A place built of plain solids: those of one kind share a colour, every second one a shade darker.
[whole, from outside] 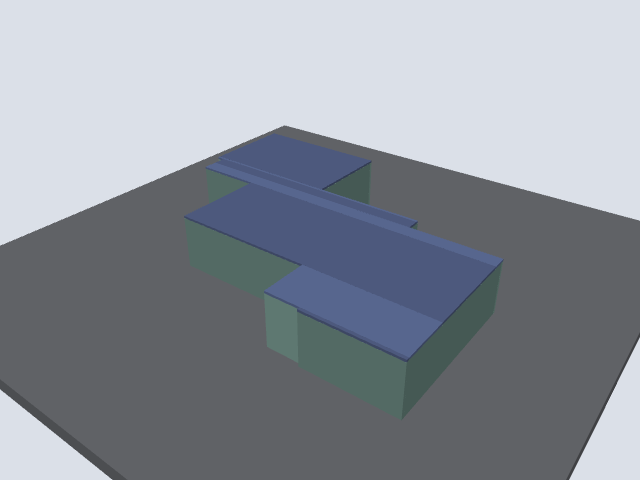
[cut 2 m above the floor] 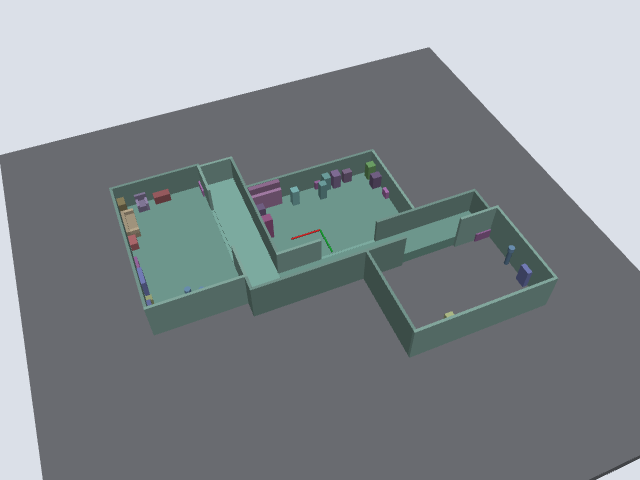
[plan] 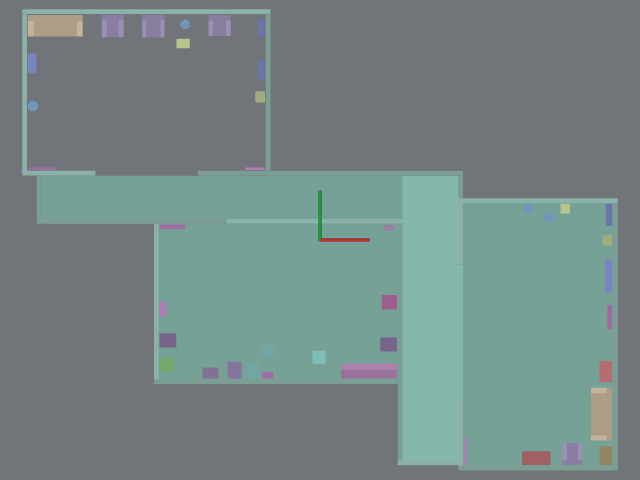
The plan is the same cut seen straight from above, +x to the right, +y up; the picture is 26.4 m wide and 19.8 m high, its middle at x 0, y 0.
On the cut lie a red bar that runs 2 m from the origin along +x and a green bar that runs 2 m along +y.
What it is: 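One storey of an old house, long lived in; a hall and three lower rooms beside it, each open to the hall along a stretch without wall, rail or kerb; a room's floor lies below the hall's by a bare drop, by one riser or not at all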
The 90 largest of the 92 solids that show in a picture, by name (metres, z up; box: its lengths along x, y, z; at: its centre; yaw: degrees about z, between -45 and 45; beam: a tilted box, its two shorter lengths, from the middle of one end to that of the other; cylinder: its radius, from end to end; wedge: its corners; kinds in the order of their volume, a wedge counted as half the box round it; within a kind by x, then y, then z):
{
 "floor_1": {"box": [14.89, 1.79, 1.0], "at": [-4.04, 1.76, 0.45]},
 "floor_2": {"box": [4.1, 0.2, 1.0], "at": [-1.79, 0.76, 0.45]},
 "floor_3": {"box": [9.86, 6.41, 1.0], "at": [-1.72, -2.54, 0.45]},
 "floor_4": {"box": [2.3, 11.75, 1.0], "at": [4.55, -3.22, 0.45]},
 "floor_5": {"box": [0.2, 5.5, 0.91], "at": [5.8, -3.78, 0.41]},
 "floor_6": {"box": [6.19, 10.84, 0.91], "at": [8.99, -3.89, 0.41]},
 "wall_1": {"box": [0.2, 6.46, 3.79], "at": [-12.19, 6.09, 1.85]},
 "wall_2": {"box": [0.2, 1.79, 3.79], "at": [-11.58, 1.76, 1.85]},
 "wall_3": {"box": [3.03, 0.2, 3.79], "at": [-10.77, 2.76, 1.85]},
 "wall_4": {"box": [7.84, 0.2, 3.79], "at": [-7.76, 0.76, 1.85]},
 "wall_5": {"box": [10.24, 0.2, 3.79], "at": [-7.17, 9.42, 1.85]},
 "wall_6": {"box": [0.2, 6.41, 3.79], "at": [-6.75, -2.54, 1.85]},
 "wall_7": {"box": [0.2, 6.46, 3.79], "at": [-2.14, 6.09, 1.85]},
 "wall_8": {"box": [10.26, 0.2, 3.79], "at": [-1.72, -5.84, 1.85]},
 "wall_9": {"box": [10.95, 0.2, 3.79], "at": [0.43, 2.76, 1.85]},
 "wall_10": {"box": [3.15, 0.2, 3.79], "at": [1.83, 0.76, 1.85]},
 "wall_11": {"box": [0.2, 3.15, 3.79], "at": [3.31, -7.52, 1.85]},
 "wall_12": {"box": [0.2, 6.41, 3.79], "at": [3.31, -2.54, 1.85]},
 "wall_13": {"box": [2.7, 0.2, 3.79], "at": [4.55, -9.19, 1.85]},
 "wall_14": {"box": [0.2, 2.56, 3.79], "at": [5.8, -7.81, 1.85]},
 "wall_15": {"box": [0.2, 2.55, 3.79], "at": [5.8, 0.25, 1.85]},
 "wall_16": {"box": [0.2, 0.93, 3.79], "at": [5.8, 2.19, 1.85]},
 "wall_17": {"box": [6.59, 0.2, 3.79], "at": [8.99, -9.41, 1.85]},
 "wall_18": {"box": [6.59, 0.2, 3.79], "at": [8.99, 1.63, 1.85]},
 "wall_19": {"box": [0.2, 10.84, 3.79], "at": [12.19, -3.89, 1.85]},
 "roof_1": {"box": [10.24, 6.66, 0.16], "at": [-7.17, 6.19, 3.82]},
 "roof_2": {"box": [18.19, 0.2, 0.16], "at": [-3.19, 2.76, 3.82]},
 "roof_3": {"box": [17.58, 0.93, 0.16], "at": [-2.89, 2.19, 3.82]},
 "roof_4": {"box": [23.97, 1.06, 0.16], "at": [0.3, 1.2, 3.82]},
 "roof_5": {"box": [19.14, 6.61, 0.16], "at": [2.72, -2.64, 3.82]},
 "roof_6": {"box": [9.08, 3.35, 0.16], "at": [7.75, -7.62, 3.82]},
 "roof_7": {"box": [6.59, 0.22, 0.16], "at": [8.99, -9.4, 3.82]},
 "kitchen_run_1": {"box": [2.31, 0.35, 2.11], "at": [2.02, -5.54, 2.0]},
 "kitchen_run_2": {"box": [2.31, 0.27, 1.45], "at": [2.02, -5.23, 1.68]},
 "sofa_1": {"box": [0.26, 0.64, 0.28], "at": [-11.93, 8.71, 0.61]},
 "sofa_2": {"box": [2.02, 0.64, 0.52], "at": [-11.05, 8.71, 0.21]},
 "sofa_3": {"box": [2.28, 0.26, 0.85], "at": [-10.92, 9.16, 0.37]},
 "sofa_4": {"box": [0.26, 0.64, 0.81], "at": [-9.91, 8.71, 0.35]},
 "sofa_5": {"box": [0.66, 0.23, 0.76], "at": [11.5, -8.16, 1.24]},
 "sofa_6": {"box": [0.66, 1.95, 0.46], "at": [11.5, -7.07, 1.09]},
 "sofa_7": {"box": [0.66, 0.23, 0.3], "at": [11.5, -6.21, 1.47]},
 "sofa_8": {"box": [0.23, 2.18, 0.76], "at": [11.95, -7.18, 1.24]},
 "armchair_1": {"box": [0.7, 0.7, 0.54], "at": [-8.65, 8.71, 0.22]},
 "armchair_2": {"box": [0.91, 0.22, 0.98], "at": [-8.55, 9.18, 0.44]},
 "armchair_3": {"box": [0.21, 0.7, 0.68], "at": [-8.2, 8.71, 0.29]},
 "armchair_4": {"box": [0.76, 0.71, 0.53], "at": [-6.96, 8.7, 0.21]},
 "armchair_5": {"box": [0.93, 0.23, 1.01], "at": [-6.88, 9.17, 0.46]},
 "armchair_6": {"box": [0.16, 0.71, 0.71], "at": [-6.49, 8.7, 0.3]},
 "armchair_7": {"box": [0.19, 0.66, 0.17], "at": [-4.51, 8.74, 0.56]},
 "armchair_8": {"box": [0.73, 0.66, 0.52], "at": [-4.24, 8.74, 0.21]},
 "armchair_9": {"box": [0.92, 0.22, 1.06], "at": [-4.14, 9.18, 0.48]},
 "armchair_10": {"box": [0.19, 0.66, 0.69], "at": [-3.78, 8.74, 0.3]},
 "armchair_11": {"box": [0.18, 0.71, 0.68], "at": [10.09, -8.73, 1.2]},
 "armchair_12": {"box": [0.82, 0.2, 1.0], "at": [10.41, -9.18, 1.36]},
 "armchair_13": {"box": [0.64, 0.71, 0.5], "at": [10.5, -8.73, 1.11]},
 "armchair_14": {"box": [0.18, 0.71, 0.18], "at": [10.73, -8.73, 1.45]},
 "bookcase_1": {"box": [0.36, 0.81, 1.55], "at": [-11.88, 7.3, 0.73]},
 "bookcase_2": {"box": [0.28, 0.82, 1.37], "at": [-2.41, 7.02, 0.64]},
 "bookcase_3": {"box": [0.28, 0.72, 1.7], "at": [-2.41, 8.75, 0.8]},
 "bookcase_4": {"box": [0.3, 1.38, 1.41], "at": [11.91, -1.49, 1.57]},
 "bookcase_5": {"box": [0.27, 0.92, 1.42], "at": [11.92, 1.04, 1.57]},
 "washing_machine_1": {"box": [0.69, 0.6, 1.09], "at": [-6.28, -4.14, 1.5]},
 "washing_machine_2": {"box": [0.59, 0.7, 1.21], "at": [-3.53, -5.37, 1.56]},
 "washing_machine_3": {"box": [0.7, 0.58, 1.21], "at": [2.83, -4.31, 1.55]},
 "pet_corner_1": {"box": [0.53, 0.62, 1.23], "at": [-2.76, -5.37, 1.56]},
 "pet_corner_2": {"box": [0.5, 0.5, 1.41], "at": [-2.15, -4.6, 1.65]},
 "pet_corner_3": {"box": [0.54, 0.54, 1.35], "at": [-0.05, -4.83, 1.63]},
 "radiator_1": {"box": [1.21, 0.11, 0.82], "at": [-11.46, 2.94, 0.36]},
 "radiator_2": {"box": [0.26, 0.6, 0.64], "at": [-6.49, -2.84, 1.27]},
 "radiator_3": {"box": [1.06, 0.2, 0.72], "at": [-6.09, 0.54, 1.31]},
 "radiator_4": {"box": [0.81, 0.11, 0.89], "at": [-2.68, 2.94, 0.4]},
 "radiator_5": {"box": [0.45, 0.26, 0.65], "at": [-2.15, -5.58, 1.27]},
 "radiator_6": {"box": [0.11, 1.16, 0.58], "at": [5.99, -8.71, 1.15]},
 "radiator_7": {"box": [0.21, 1.01, 0.85], "at": [11.96, -3.17, 1.28]},
 "trunk_1": {"box": [1.18, 0.58, 0.68], "at": [8.92, -9.0, 1.2]},
 "trunk_2": {"box": [0.53, 0.88, 0.62], "at": [11.8, -5.43, 1.17]},
 "fridge_1": {"box": [0.63, 0.6, 1.87], "at": [2.86, -2.57, 1.89]},
 "side_table_1": {"box": [0.55, 0.39, 0.8], "at": [-5.65, 8.11, 0.35]},
 "side_table_2": {"box": [0.4, 0.47, 0.82], "at": [-2.47, 5.9, 0.36]},
 "side_table_3": {"box": [0.39, 0.41, 0.7], "at": [10.12, 1.29, 1.21]},
 "side_table_4": {"box": [0.4, 0.43, 0.81], "at": [11.86, -0.01, 1.27]},
 "tv_unit_1": {"box": [0.53, 0.78, 1.11], "at": [11.8, -8.9, 1.42]},
 "cooker_1": {"box": [0.6, 0.58, 1.29], "at": [-6.32, -5.16, 1.6]},
 "tall_odds_1": {"box": [0.66, 0.45, 0.98], "at": [-4.52, -5.49, 1.44]},
 "tall_odds_2": {"box": [0.4, 0.25, 1.36], "at": [2.86, 0.51, 1.63]},
 "floor_lamp_round_1": {"cylinder": 0.16, "from": [-11.84, 5.53, 0.0], "to": [-11.84, 5.53, 1.4]},
 "floor_lamp_round_2": {"cylinder": 0.22, "from": [-11.84, 5.53, 1.4], "to": [-11.84, 5.53, 1.73]},
 "floor_lamp_round_3": {"cylinder": 0.2, "from": [-5.57, 8.9, 1.23], "to": [-5.57, 8.9, 1.51]},
 "floor_lamp_round_4": {"cylinder": 0.21, "from": [8.61, 1.29, 2.26], "to": [8.61, 1.29, 2.56]},
 "floor_lamp_round_5": {"cylinder": 0.21, "from": [9.45, 0.93, 2.24], "to": [9.45, 0.93, 2.56]}
}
